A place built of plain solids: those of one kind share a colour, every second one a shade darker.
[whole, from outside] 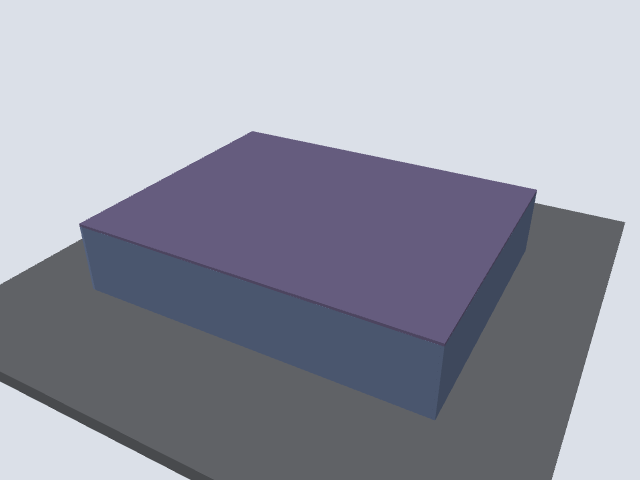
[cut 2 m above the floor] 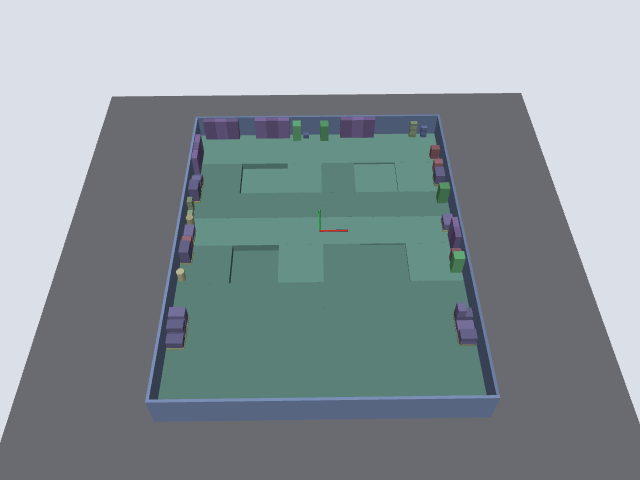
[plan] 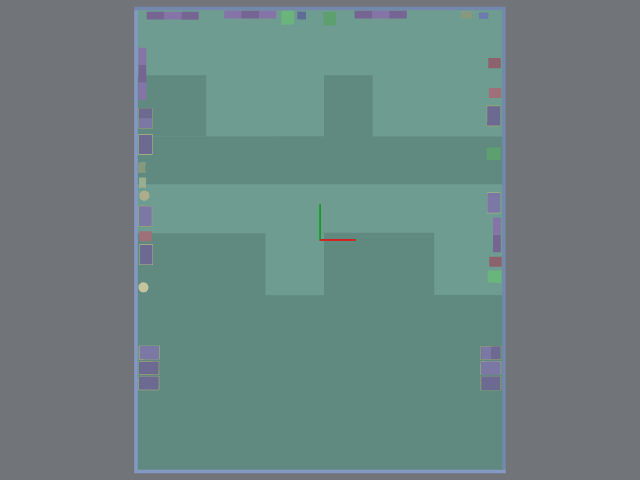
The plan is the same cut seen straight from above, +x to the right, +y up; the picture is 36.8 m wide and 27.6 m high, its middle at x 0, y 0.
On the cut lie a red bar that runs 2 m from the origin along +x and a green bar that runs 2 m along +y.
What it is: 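A closed goods hall without a stair; its walked floor is a bank 0.73 m over the ground, with five rectangular fields in it; some sunk deep, some a low step down, some level and merely marked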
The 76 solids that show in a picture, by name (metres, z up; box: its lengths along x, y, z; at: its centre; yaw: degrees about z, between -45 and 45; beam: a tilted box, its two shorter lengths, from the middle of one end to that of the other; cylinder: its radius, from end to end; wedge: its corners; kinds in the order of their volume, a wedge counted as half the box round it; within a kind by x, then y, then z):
{
 "floor_1": {"box": [3.81, 3.56, 0.78], "at": [-8.59, -1.39, 0.34]},
 "floor_2": {"box": [3.97, 3.52, 0.78], "at": [-8.52, 7.72, 0.34]},
 "floor_3": {"box": [10.73, 10.06, 0.78], "at": [-5.13, -8.21, 0.34]},
 "floor_4": {"box": [10.73, 2.82, 0.78], "at": [-5.13, 1.8, 0.34]},
 "floor_5": {"box": [10.73, 2.75, 0.78], "at": [-5.13, 4.58, 0.34]},
 "floor_6": {"box": [10.73, 3.76, 0.78], "at": [-5.13, 11.36, 0.34]},
 "floor_7": {"box": [3.58, 3.6, 0.13], "at": [-4.91, -1.39, 0.02]},
 "floor_8": {"box": [3.94, 3.56, 0.18], "at": [-4.59, 7.72, 0.04]},
 "floor_9": {"box": [3.37, 3.56, 0.78], "at": [-1.45, -1.39, 0.34]},
 "floor_10": {"box": [2.87, 3.52, 0.78], "at": [-1.2, 7.72, 0.34]},
 "floor_11": {"box": [2.82, 0.04, 0.19], "at": [1.62, 5.95, 0.63]},
 "floor_12": {"box": [2.8, 3.52, 0.78], "at": [1.63, 7.71, 0.34]},
 "floor_13": {"box": [2.82, 3.58, 0.78], "at": [1.64, -1.37, 0.34]},
 "floor_14": {"box": [3.56, 3.56, 0.6], "at": [4.8, 7.71, 0.25]},
 "floor_15": {"box": [3.56, 3.62, 0.62], "at": [4.81, -1.37, 0.26]},
 "floor_16": {"box": [10.27, 10.07, 0.78], "at": [5.37, -8.2, 0.34]},
 "floor_17": {"box": [10.27, 2.79, 0.78], "at": [5.37, 1.82, 0.34]},
 "floor_18": {"box": [10.27, 2.74, 0.78], "at": [5.37, 4.58, 0.34]},
 "floor_19": {"box": [10.27, 3.77, 0.78], "at": [5.37, 11.35, 0.34]},
 "floor_20": {"box": [3.92, 0.04, 0.19], "at": [8.52, 5.95, 0.63]},
 "floor_21": {"box": [3.94, 3.52, 0.78], "at": [8.53, 7.71, 0.34]},
 "floor_22": {"box": [3.93, 3.58, 0.78], "at": [8.54, -1.37, 0.34]},
 "roof_1": {"box": [21.36, 26.83, 0.2], "at": [0.0, 0.0, 5.44]},
 "wall_1": {"box": [0.2, 26.43, 5.39], "at": [-10.58, 0.0, 2.64]},
 "wall_2": {"box": [21.36, 0.2, 5.39], "at": [0.0, -13.32, 2.64]},
 "wall_3": {"box": [21.36, 0.2, 5.39], "at": [0.0, 13.32, 2.64]},
 "wall_4": {"box": [0.2, 26.43, 5.39], "at": [10.58, 0.0, 2.64]},
 "shelving_1": {"box": [0.45, 1.0, 2.1], "at": [-10.21, 8.56, 1.78]},
 "shelving_2": {"box": [0.45, 1.0, 2.1], "at": [-10.21, 9.56, 1.78]},
 "shelving_3": {"box": [0.45, 1.0, 2.1], "at": [-10.21, 10.56, 1.78]},
 "shelving_4": {"box": [1.0, 0.45, 2.1], "at": [-9.47, 12.9, 1.78]},
 "shelving_5": {"box": [1.0, 0.45, 2.1], "at": [-8.47, 12.9, 1.78]},
 "shelving_6": {"box": [1.0, 0.45, 2.1], "at": [-7.47, 12.9, 1.78]},
 "shelving_7": {"box": [1.0, 0.45, 2.1], "at": [-5.01, 12.96, 1.78]},
 "shelving_8": {"box": [1.0, 0.45, 2.1], "at": [-4.01, 12.96, 1.78]},
 "shelving_9": {"box": [1.0, 0.45, 2.1], "at": [-3.01, 12.96, 1.78]},
 "shelving_10": {"box": [1.0, 0.45, 2.1], "at": [2.48, 12.96, 1.78]},
 "shelving_11": {"box": [1.0, 0.45, 2.1], "at": [3.48, 12.96, 1.78]},
 "shelving_12": {"box": [1.0, 0.45, 2.1], "at": [4.48, 12.96, 1.78]},
 "shelving_13": {"box": [0.45, 1.0, 2.1], "at": [10.17, -0.21, 1.78]},
 "shelving_14": {"box": [0.45, 1.0, 2.1], "at": [10.17, 0.79, 1.78]},
 "load_1": {"box": [0.73, 1.13, 0.59], "at": [-10.04, 1.37, 1.17], "yaw": 0.1},
 "load_2": {"box": [0.76, 1.11, 1.38], "at": [-10.03, 5.5, 1.57], "yaw": -0.1},
 "load_3": {"box": [0.75, 0.58, 0.46], "at": [-10.03, 6.72, 1.57], "yaw": 0.1},
 "load_4": {"box": [0.75, 1.15, 0.46], "at": [-10.03, 7.0, 1.11], "yaw": 0.1},
 "load_5": {"box": [0.73, 1.14, 1.28], "at": [-10.0, -0.84, 1.52], "yaw": -0.3},
 "load_6": {"box": [1.12, 0.73, 0.51], "at": [-9.85, -7.36, 1.64], "yaw": 0.2},
 "load_7": {"box": [1.14, 0.76, 0.58], "at": [-9.84, -8.23, 1.17], "yaw": -0.1},
 "load_8": {"box": [1.12, 0.73, 0.51], "at": [-9.84, -7.36, 1.13], "yaw": -0.2},
 "load_9": {"box": [1.12, 0.77, 1.17], "at": [-9.82, -6.48, 1.46], "yaw": -0.3},
 "load_10": {"box": [0.57, 0.74, 0.7], "at": [9.55, -6.49, 1.92], "yaw": 0.3},
 "load_11": {"box": [1.11, 0.77, 0.38], "at": [9.82, -8.23, 1.07], "yaw": 0.4},
 "load_12": {"box": [1.15, 0.77, 0.46], "at": [9.82, -7.36, 1.11], "yaw": 0.3},
 "load_13": {"box": [1.11, 0.77, 0.38], "at": [9.83, -8.23, 1.44], "yaw": 0.1},
 "load_14": {"box": [1.13, 0.74, 0.7], "at": [9.83, -6.49, 1.22], "yaw": 0.3},
 "load_15": {"box": [0.76, 1.1, 1.0], "at": [9.99, 7.14, 1.38], "yaw": -0.2},
 "load_16": {"box": [0.78, 1.14, 0.66], "at": [10.0, 2.14, 1.21], "yaw": 0.1},
 "cage_trolley_1": {"box": [0.72, 0.8, 1.66], "at": [-1.85, 12.79, 1.56], "yaw": 0.8},
 "cage_trolley_2": {"box": [0.72, 0.8, 1.66], "at": [0.55, 12.73, 1.56], "yaw": 1.4},
 "cage_trolley_3": {"box": [0.8, 0.72, 1.66], "at": [9.99, 4.96, 1.56], "yaw": 1.5},
 "cage_trolley_4": {"box": [0.8, 0.72, 1.66], "at": [10.04, -2.11, 1.56], "yaw": -0.5},
 "bin_1": {"box": [0.72, 0.58, 1.06], "at": [-10.03, 0.21, 1.26]},
 "bin_2": {"box": [0.72, 0.58, 1.06], "at": [10.03, 10.17, 1.26]},
 "bin_3": {"box": [0.72, 0.58, 1.06], "at": [10.06, 8.45, 1.26]},
 "bin_4": {"box": [0.72, 0.58, 1.06], "at": [10.09, -1.25, 1.26]},
 "pallet_1": {"box": [0.8, 1.2, 0.14], "at": [-10.0, -0.83, 0.81]},
 "pallet_2": {"box": [1.2, 0.8, 0.14], "at": [-9.84, -7.36, 0.81]},
 "pallet_3": {"box": [1.2, 0.8, 0.14], "at": [-9.82, -6.48, 0.81]},
 "pallet_4": {"box": [0.8, 1.2, 0.14], "at": [9.98, 7.14, 0.81]},
 "drum_1": {"cylinder": 0.29, "from": [-10.15, -2.72, 0.73], "to": [-10.15, -2.72, 1.61]},
 "drum_2": {"cylinder": 0.29, "from": [-10.1, 2.55, 0.73], "to": [-10.1, 2.55, 1.61]},
 "crate_1": {"box": [0.4, 0.6, 0.2], "at": [-10.25, 4.16, 1.83], "yaw": 1.0},
 "crate_2": {"box": [0.4, 0.6, 0.2], "at": [-10.21, 3.3, 1.23], "yaw": 0.8},
 "crate_3": {"box": [0.6, 0.4, 0.3], "at": [8.45, 12.95, 2.08]},
 "carton_1": {"box": [0.5, 0.45, 0.37], "at": [-1.06, 12.91, 0.92], "yaw": -0.4},
 "carton_2": {"box": [0.52, 0.33, 0.26], "at": [9.4, 12.88, 1.65], "yaw": 2.1}
}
